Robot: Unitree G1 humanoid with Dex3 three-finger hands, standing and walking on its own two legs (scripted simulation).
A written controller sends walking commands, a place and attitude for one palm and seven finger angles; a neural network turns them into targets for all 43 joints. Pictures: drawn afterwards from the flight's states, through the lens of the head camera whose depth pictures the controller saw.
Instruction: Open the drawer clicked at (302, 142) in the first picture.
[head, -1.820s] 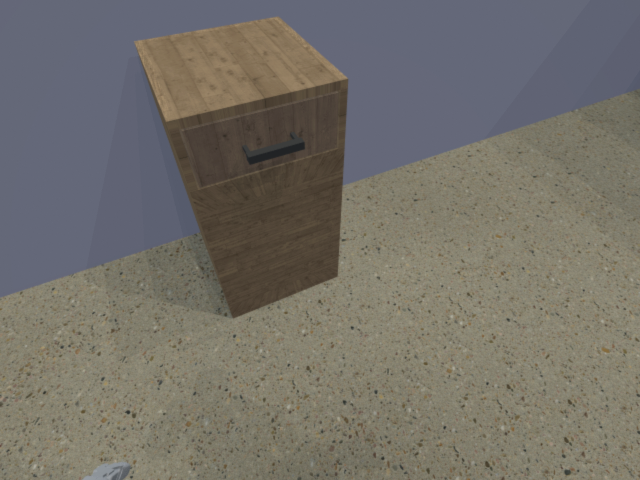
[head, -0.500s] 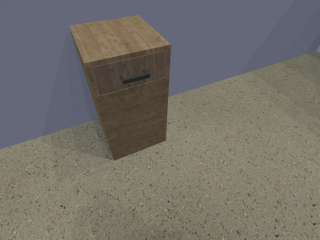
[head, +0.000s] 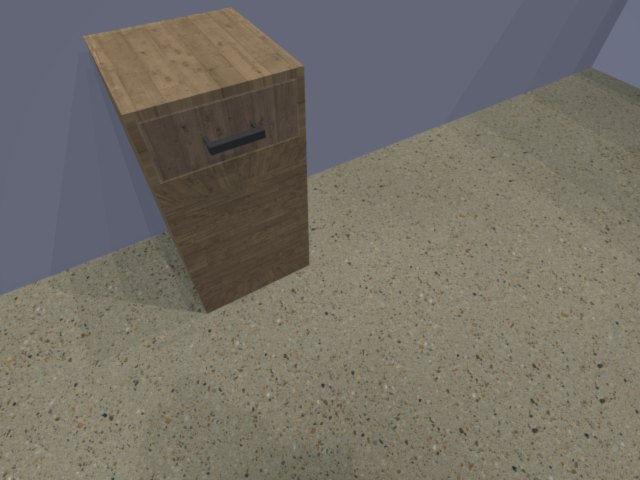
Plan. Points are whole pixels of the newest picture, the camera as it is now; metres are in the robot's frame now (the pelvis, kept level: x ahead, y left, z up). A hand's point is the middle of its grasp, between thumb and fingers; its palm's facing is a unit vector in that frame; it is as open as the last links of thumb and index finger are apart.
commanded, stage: walk to a spot facing it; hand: left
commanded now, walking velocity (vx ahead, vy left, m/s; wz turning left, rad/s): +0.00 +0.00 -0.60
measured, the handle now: (233, 136) +0.84 +0.28 -0.07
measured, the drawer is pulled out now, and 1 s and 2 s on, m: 0.00 0.00 0.00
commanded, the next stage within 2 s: none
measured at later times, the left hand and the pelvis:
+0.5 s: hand out of the picture +0.07 +0.18 -0.15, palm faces -0.16 -0.95 -0.25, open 7.4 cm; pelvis -0.02 -0.01 +0.01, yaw -15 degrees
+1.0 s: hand (236, 451) +0.18 +0.14 -0.15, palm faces -0.57 -0.80 -0.18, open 7.4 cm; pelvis -0.01 +0.02 +0.01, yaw -35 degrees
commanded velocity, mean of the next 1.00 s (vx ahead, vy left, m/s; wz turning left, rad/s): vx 0.08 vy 0.00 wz -0.60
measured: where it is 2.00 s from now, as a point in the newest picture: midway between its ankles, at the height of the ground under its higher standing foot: outside the picture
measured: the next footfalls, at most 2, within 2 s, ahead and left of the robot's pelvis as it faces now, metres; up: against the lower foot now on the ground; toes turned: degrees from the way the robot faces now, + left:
left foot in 0.64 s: +0.04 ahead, +0.12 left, +0.00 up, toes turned -21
right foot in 1.14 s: -0.03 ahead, -0.17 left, +0.00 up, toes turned -47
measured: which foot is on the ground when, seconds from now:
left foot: down 0.00-0.10, up 0.12-0.62, down 0.64-1.00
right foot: down 0.00-0.64, up 0.66-1.00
